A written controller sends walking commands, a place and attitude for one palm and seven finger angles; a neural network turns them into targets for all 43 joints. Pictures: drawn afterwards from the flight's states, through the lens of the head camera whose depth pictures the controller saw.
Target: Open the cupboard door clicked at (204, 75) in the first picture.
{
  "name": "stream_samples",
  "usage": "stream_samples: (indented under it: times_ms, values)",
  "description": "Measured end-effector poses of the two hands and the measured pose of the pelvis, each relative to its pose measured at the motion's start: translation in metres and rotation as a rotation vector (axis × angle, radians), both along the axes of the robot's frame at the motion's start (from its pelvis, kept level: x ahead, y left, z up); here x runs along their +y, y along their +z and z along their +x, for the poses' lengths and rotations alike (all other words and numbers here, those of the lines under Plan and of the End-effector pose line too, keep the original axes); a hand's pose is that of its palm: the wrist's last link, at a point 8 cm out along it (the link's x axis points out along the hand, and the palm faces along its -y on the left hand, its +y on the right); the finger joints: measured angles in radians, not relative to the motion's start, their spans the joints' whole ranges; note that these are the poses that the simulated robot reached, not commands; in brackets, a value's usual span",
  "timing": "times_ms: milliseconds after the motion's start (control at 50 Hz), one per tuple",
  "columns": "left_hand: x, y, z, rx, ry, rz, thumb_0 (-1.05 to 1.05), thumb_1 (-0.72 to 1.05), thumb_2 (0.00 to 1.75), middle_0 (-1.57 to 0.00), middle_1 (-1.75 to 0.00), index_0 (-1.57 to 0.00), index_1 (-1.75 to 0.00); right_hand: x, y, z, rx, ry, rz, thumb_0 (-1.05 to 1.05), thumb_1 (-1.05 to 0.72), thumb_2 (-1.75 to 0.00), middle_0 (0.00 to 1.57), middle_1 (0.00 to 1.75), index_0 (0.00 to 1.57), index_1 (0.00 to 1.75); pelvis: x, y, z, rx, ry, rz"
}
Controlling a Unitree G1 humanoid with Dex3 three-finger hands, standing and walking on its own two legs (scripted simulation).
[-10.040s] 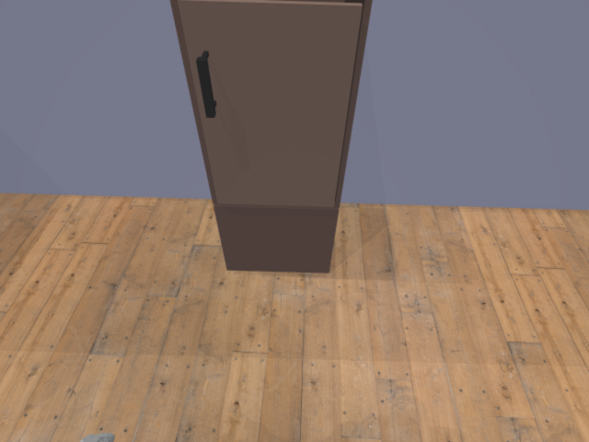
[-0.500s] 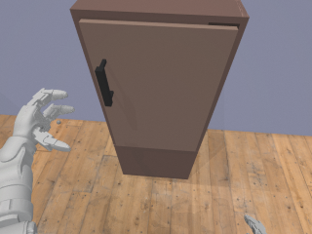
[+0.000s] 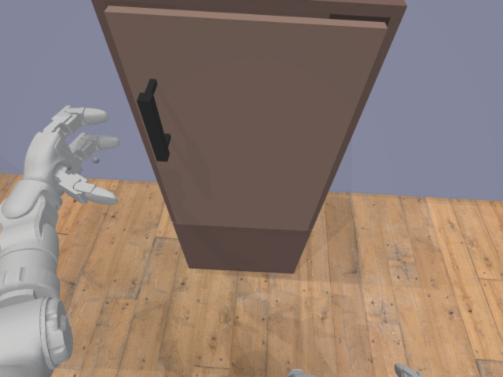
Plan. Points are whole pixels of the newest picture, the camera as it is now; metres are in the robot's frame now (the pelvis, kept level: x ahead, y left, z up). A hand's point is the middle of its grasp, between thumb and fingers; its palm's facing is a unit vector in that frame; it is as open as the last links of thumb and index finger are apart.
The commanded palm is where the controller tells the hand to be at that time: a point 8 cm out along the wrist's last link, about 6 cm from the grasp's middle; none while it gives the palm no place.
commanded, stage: move the hooked fingers beside the handle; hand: left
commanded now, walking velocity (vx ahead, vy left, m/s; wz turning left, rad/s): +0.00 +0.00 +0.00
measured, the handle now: (157, 122) +0.51 +0.17 +0.10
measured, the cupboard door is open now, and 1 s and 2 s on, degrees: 0 0 0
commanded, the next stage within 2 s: slide the fingers in behind the handle in 1.30 s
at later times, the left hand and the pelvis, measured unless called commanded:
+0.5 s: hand (118, 132) +0.48 +0.23 +0.10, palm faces -0.06 -1.00 +0.00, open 14.0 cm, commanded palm +0.46 +0.28 +0.10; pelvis +0.00 +0.00 -0.01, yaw -1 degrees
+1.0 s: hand (120, 133) +0.48 +0.23 +0.10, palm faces -0.05 -1.00 +0.00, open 13.9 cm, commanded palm +0.46 +0.28 +0.10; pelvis +0.00 +0.00 -0.01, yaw -1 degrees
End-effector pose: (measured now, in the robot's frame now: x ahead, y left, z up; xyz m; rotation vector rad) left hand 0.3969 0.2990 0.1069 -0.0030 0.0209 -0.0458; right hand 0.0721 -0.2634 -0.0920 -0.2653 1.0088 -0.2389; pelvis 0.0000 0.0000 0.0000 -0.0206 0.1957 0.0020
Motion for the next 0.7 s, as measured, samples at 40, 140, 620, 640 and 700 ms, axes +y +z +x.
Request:
stream_samples:
  times_ms: [40,140,620,640,700]
  values:
    - [-0.002,0.001,0.004,-0.011,-0.006,-0.006,-0.01,-0.49,0.3,-0.3,-1.2,-0.3,-1.2,0.0,-0.001,-0.004,0.019,-0.006,-0.002,0.0,-0.9,-0.9,0.21,0.3,0.2,0.3,0.001,0.0,0.0,0.005,-0.001,-0.001]
    - [-0.006,-0.002,0.017,0.008,-0.015,-0.011,-0.01,-0.5,0.3,-0.3,-1.2,-0.3,-1.2,0.0,-0.004,-0.016,0.062,-0.019,-0.007,0.0,-0.9,-0.9,0.21,0.3,0.2,0.3,0.002,-0.002,-0.001,0.019,0.002,-0.003]
    - [-0.019,-0.003,0.073,0.006,-0.012,-0.004,-0.01,-0.49,0.3,-0.3,-1.2,-0.32,-1.21,0.002,-0.012,-0.081,0.27,-0.113,-0.008,0.0,-0.9,-0.9,0.21,0.3,0.2,0.3,0.005,-0.011,-0.002,0.096,-0.016,-0.012]
    - [-0.019,-0.004,0.073,0.003,-0.012,0.001,-0.01,-0.49,0.3,-0.3,-1.2,-0.32,-1.22,0.002,-0.012,-0.082,0.275,-0.115,-0.007,0.0,-0.9,-0.9,0.21,0.3,0.2,0.3,0.005,-0.011,-0.001,0.098,-0.017,-0.012]
    - [-0.019,-0.006,0.072,0.005,-0.013,0.003,-0.01,-0.49,0.3,-0.31,-1.2,-0.32,-1.22,0.002,-0.012,-0.083,0.288,-0.12,0.0,0.0,-0.9,-0.9,0.21,0.3,0.2,0.3,0.005,-0.011,0.001,0.099,-0.021,-0.012]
